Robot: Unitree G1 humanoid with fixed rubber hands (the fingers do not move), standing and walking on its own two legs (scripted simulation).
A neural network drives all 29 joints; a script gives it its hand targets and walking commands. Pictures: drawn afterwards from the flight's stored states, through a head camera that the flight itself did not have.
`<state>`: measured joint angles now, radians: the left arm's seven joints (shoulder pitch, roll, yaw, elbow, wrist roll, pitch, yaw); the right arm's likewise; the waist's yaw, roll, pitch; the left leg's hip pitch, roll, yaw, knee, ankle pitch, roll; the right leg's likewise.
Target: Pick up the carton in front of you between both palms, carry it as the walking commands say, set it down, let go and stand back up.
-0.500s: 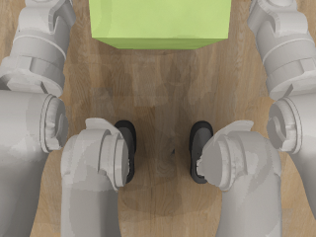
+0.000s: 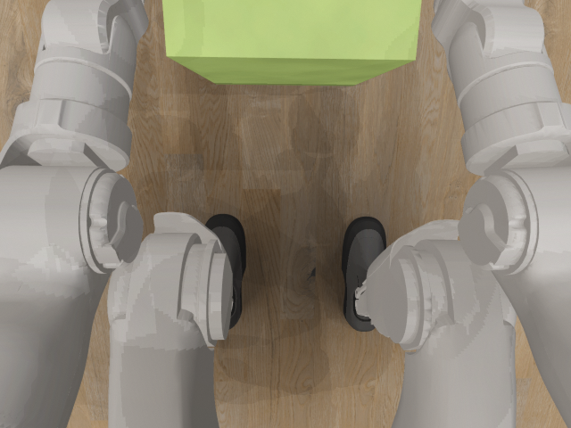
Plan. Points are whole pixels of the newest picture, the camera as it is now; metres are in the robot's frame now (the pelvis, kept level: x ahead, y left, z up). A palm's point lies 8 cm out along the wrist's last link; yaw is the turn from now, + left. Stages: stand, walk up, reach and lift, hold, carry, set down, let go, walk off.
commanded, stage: reach and lift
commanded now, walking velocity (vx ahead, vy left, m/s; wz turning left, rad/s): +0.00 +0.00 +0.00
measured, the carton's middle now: out of the picture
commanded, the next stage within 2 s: none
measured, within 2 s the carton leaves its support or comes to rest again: leaves its support in 0.10 s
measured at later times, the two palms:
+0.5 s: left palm out of the picture +0.50 +0.19 +0.04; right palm out of the picture +0.52 -0.10 +0.04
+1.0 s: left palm out of the picture +0.47 +0.18 +0.18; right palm out of the picture +0.49 -0.12 +0.18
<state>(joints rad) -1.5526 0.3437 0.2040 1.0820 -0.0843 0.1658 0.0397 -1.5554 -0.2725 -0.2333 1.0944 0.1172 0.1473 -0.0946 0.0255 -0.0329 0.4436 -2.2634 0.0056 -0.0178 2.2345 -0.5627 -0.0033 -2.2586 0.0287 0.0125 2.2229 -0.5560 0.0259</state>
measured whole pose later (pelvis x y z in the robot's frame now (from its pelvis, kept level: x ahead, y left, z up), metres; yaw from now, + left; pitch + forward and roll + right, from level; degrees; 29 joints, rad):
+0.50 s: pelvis +0.01 -0.01 +0.10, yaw +3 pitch +43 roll -1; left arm -1.13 0.07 0.46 0.81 0.21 0.36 0.05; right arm -1.12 -0.02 -0.50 0.82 -0.19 0.33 -0.08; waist 0.02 -0.03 -0.14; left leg -2.11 -0.04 -0.04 1.88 -0.52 -0.03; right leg -2.09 0.07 0.05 1.89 -0.55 0.05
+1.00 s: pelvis +0.04 -0.01 +0.21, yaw +3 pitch +38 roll +0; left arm -0.84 -0.04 0.43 0.61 0.22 0.43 0.04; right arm -0.83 0.07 -0.43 0.62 -0.18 0.41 -0.07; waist 0.01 -0.03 -0.25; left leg -1.69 -0.04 -0.05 1.52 -0.49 -0.03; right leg -1.67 0.07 0.06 1.53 -0.52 0.03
